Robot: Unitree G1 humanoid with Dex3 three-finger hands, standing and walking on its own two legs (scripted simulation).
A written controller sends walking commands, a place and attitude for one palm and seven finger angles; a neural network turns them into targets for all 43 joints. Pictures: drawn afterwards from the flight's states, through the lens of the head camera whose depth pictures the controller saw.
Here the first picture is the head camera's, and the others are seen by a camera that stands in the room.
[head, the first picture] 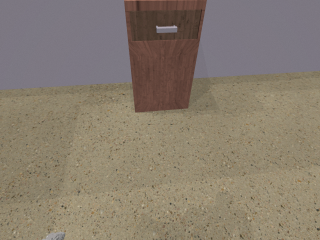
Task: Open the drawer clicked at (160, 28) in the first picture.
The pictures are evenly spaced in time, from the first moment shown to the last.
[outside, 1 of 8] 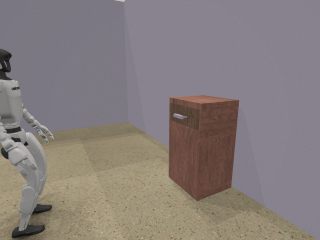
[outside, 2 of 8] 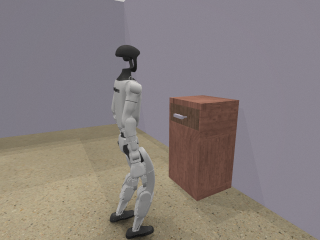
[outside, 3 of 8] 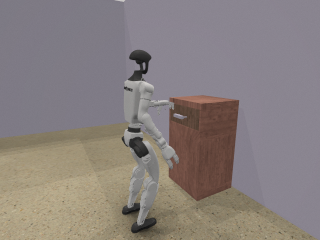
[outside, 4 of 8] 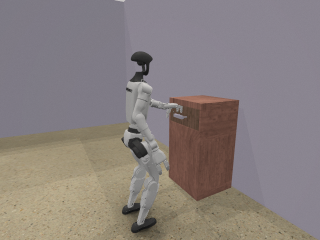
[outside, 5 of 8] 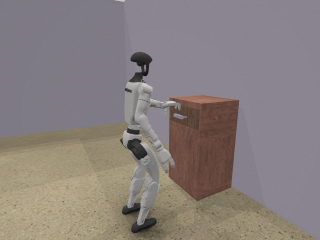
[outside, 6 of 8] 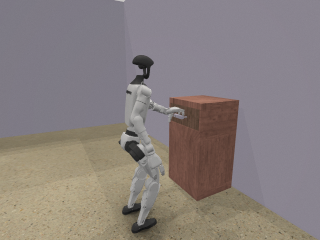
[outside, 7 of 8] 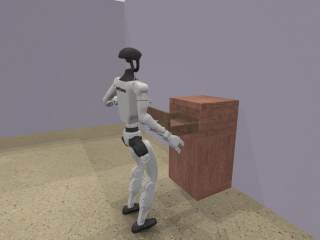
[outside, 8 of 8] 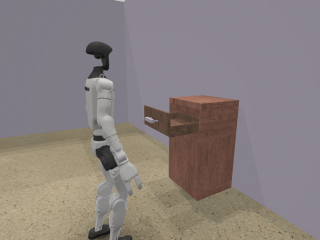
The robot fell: no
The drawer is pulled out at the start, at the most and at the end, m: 0.00 0.30 0.30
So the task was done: yes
